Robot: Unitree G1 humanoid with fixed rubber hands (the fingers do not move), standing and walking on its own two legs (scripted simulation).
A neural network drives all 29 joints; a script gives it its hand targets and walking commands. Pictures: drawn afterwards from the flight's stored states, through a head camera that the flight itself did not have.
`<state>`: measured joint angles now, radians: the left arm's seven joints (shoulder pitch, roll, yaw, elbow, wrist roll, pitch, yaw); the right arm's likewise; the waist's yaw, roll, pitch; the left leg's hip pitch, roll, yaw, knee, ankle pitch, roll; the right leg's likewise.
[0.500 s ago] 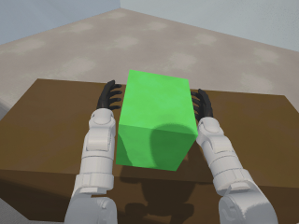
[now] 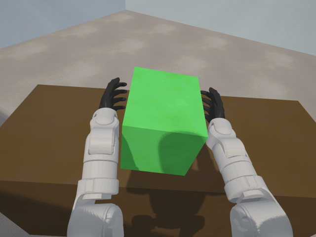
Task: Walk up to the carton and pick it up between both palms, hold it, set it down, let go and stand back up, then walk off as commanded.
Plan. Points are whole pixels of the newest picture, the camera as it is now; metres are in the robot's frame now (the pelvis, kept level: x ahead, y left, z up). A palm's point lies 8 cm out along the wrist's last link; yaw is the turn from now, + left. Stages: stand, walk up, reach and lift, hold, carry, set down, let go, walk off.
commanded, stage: reach and lift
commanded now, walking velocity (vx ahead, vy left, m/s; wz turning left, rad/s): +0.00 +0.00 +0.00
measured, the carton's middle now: (160, 121) +0.39 -0.01 +0.10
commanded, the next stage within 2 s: hold in 0.70 s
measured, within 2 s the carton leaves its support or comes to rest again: neither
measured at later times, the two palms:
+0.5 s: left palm (105, 105) +0.36 +0.13 +0.18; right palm (216, 114) +0.36 -0.14 +0.16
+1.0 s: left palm (99, 105) +0.35 +0.14 +0.20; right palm (214, 114) +0.34 -0.13 +0.17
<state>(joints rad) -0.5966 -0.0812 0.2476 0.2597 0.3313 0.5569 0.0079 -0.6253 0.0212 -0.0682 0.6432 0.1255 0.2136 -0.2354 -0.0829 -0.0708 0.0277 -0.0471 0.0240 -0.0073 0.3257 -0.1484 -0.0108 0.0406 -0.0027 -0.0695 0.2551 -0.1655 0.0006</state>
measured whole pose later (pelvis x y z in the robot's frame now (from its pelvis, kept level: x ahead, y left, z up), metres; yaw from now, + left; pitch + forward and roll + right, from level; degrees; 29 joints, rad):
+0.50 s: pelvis +0.01 +0.00 +0.00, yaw +0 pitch -9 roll -1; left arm -0.54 -0.08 0.22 0.09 0.32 0.64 0.01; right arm -0.58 0.01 -0.01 0.50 0.20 0.26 -0.27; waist -0.09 -0.07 0.04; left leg -0.01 0.02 -0.01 0.33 -0.17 -0.01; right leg 0.08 0.00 -0.07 0.24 -0.17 0.00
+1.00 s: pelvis -0.01 +0.00 +0.00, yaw +0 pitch -9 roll -1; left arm -0.62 -0.07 0.26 0.11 0.36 0.70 -0.03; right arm -0.65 0.04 -0.06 0.55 0.14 0.29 -0.25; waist -0.07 -0.07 0.04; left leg -0.02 0.02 -0.01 0.32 -0.13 -0.02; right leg 0.05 0.00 -0.07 0.28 -0.17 -0.01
